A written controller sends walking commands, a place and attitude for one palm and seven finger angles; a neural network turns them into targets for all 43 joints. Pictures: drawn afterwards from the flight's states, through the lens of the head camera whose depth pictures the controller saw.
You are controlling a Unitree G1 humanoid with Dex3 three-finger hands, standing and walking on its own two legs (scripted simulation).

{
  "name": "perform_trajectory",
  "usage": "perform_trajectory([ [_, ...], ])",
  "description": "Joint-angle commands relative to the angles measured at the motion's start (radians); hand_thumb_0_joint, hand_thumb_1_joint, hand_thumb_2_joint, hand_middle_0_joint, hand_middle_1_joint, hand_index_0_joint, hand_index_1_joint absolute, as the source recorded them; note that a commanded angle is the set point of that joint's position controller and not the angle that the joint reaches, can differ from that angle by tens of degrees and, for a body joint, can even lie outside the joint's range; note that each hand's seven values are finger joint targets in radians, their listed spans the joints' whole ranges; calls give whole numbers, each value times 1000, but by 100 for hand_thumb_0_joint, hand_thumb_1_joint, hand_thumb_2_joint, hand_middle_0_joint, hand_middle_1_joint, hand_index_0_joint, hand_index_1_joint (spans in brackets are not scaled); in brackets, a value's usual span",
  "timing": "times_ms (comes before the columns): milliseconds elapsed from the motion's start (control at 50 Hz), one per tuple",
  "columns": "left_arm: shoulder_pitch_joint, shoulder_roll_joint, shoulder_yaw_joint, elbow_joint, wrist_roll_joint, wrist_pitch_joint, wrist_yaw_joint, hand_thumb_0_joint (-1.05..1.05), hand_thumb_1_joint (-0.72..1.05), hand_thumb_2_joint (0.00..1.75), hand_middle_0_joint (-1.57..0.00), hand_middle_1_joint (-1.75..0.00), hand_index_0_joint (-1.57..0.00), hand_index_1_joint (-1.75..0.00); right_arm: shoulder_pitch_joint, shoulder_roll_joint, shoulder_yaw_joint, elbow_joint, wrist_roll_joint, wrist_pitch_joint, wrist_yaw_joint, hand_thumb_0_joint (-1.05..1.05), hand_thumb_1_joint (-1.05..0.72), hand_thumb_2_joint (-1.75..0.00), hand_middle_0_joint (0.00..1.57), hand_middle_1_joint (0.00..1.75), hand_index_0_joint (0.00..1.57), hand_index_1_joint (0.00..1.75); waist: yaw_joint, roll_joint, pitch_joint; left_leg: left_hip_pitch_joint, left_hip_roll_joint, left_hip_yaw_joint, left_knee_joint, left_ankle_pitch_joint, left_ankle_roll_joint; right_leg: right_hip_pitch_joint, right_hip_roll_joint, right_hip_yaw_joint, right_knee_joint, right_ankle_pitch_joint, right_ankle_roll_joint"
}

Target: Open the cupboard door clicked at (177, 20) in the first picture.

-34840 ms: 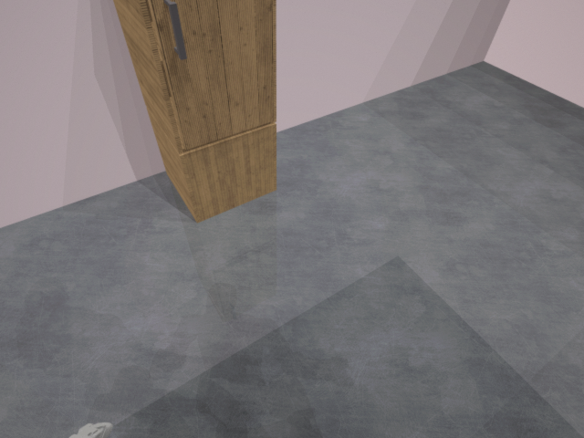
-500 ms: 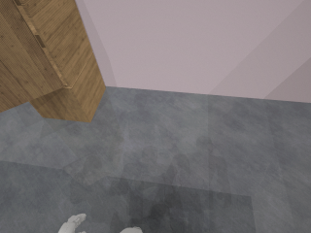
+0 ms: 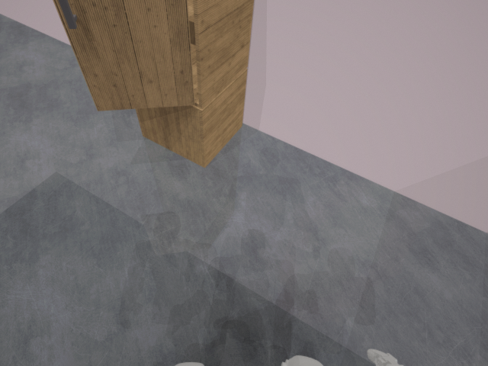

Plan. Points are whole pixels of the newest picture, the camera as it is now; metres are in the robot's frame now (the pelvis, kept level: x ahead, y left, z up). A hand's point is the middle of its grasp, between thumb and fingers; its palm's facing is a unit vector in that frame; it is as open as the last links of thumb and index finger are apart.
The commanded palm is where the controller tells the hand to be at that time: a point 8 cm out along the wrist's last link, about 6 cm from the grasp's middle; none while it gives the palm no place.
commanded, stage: turn to face it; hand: left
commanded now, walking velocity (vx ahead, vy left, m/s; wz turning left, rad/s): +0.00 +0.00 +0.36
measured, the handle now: out of the picture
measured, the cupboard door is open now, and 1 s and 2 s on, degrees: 41 41 41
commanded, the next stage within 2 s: take the last steps up to it in 0.36 s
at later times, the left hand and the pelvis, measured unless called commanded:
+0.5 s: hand out of the picture +0.04 +0.15 -0.15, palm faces +0.19 -0.95 -0.23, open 7.3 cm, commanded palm none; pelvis +0.00 -0.04 +0.01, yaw +10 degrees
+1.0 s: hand out of the picture +0.00 +0.26 -0.16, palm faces +0.35 -0.92 -0.19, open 7.4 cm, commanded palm none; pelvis +0.06 +0.07 +0.01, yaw +17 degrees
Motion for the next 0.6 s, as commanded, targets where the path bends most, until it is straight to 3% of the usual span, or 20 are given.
perform_trajectory([
  [0,-8,41,12,-82,2,-39,-6,0,90,90,-20,-30,-20,-30,61,-177,-36,-34,5,-26,-20,0,-90,-90,20,30,20,30,-22,167,-106,129,246,-246,-290,417,98,-93,7,63,38,124,15],
  [80,-19,30,7,-85,-1,-38,-1,0,90,90,-20,-30,-20,-30,100,-167,-33,-21,4,-25,-20,0,-90,-90,20,30,20,30,-32,156,-121,151,252,-284,-294,399,118,-69,27,61,-55,118,20],
  [200,-54,4,-4,-101,-6,-46,2,0,90,90,-20,-30,-20,-30,110,-161,-39,-6,-3,-13,-19,0,-90,-90,20,30,20,30,-44,206,-116,106,238,-338,-271,339,118,64,80,34,-303,62,0],
  [260,3,-2,-3,-77,-11,-60,7,0,90,90,-20,-30,-20,-30,103,-148,-39,3,1,-11,-20,0,-90,-90,20,30,20,30,-15,177,-141,64,208,-354,-218,364,96,209,106,22,-515,168,-14],
  [280,40,9,-1,-64,-13,-68,12,0,90,90,-20,-30,-20,-30,95,-134,-35,4,8,-12,-19,0,-90,-90,20,30,20,30,4,158,-160,26,179,-340,-179,331,65,307,94,24,-649,265,-19],
  [300,63,42,5,-53,-8,-80,19,0,90,90,-20,-30,-20,-30,100,-99,-32,6,16,-16,-14,0,-90,-90,20,30,20,30,12,81,-169,-58,123,-291,-110,236,16,420,15,99,-747,327,-41],
  [320,78,107,15,-43,3,-88,25,0,90,90,-20,-30,-20,-30,113,-49,-24,-1,24,-19,-7,0,-90,-90,20,30,20,30,8,-122,-166,-185,-4,-146,43,8,-52,488,-185,292,-788,419,-119],
  [340,66,137,16,-55,6,-86,25,0,90,90,-20,-30,-20,-30,91,-47,-27,-16,18,-10,-3,0,-90,-90,20,30,20,30,16,-164,-112,-198,-49,-95,231,-256,-76,389,-329,353,-813,536,-219],
  [360,43,113,13,-54,1,-92,27,0,90,90,-20,-30,-20,-30,80,-68,-36,1,10,10,-7,0,-90,-90,20,30,20,30,7,-229,-84,-213,-13,-127,379,-292,-75,311,-314,349,-816,588,-246],
  [400,-11,66,-2,-56,-2,-92,24,0,90,90,-20,-30,-20,-30,81,-62,-38,40,14,21,-2,0,-90,-90,20,30,20,30,-22,-113,-20,-236,9,-116,529,-181,-91,291,-222,222,-791,640,-230],
  [440,-17,49,-3,-53,-1,-94,25,0,90,90,-20,-30,-20,-30,97,-37,-33,60,16,23,3,0,-90,-90,20,30,20,30,-31,-88,-26,-211,22,-100,527,-130,-98,277,-186,134,-785,640,-199],
  [480,15,54,6,-44,2,-101,22,0,90,90,-20,-30,-20,-30,98,-26,-29,66,11,19,7,0,-90,-90,20,30,20,30,-14,-98,-43,-221,31,-71,458,-117,-107,337,-193,124,-805,545,-185],
  [520,67,66,12,-19,3,-105,16,0,90,90,-20,-30,-20,-30,48,-25,-27,56,8,13,13,0,-90,-90,20,30,20,30,20,-97,-18,-238,42,-52,390,-119,-109,358,-219,147,-839,416,-188],
  [580,117,89,25,14,9,-113,9,0,90,90,-20,-30,-20,-30,-5,-27,-25,36,7,2,23,0,-90,-90,20,30,20,30,47,-90,-3,-262,60,-34,291,-140,-105,402,-266,176,-870,279,-206],
])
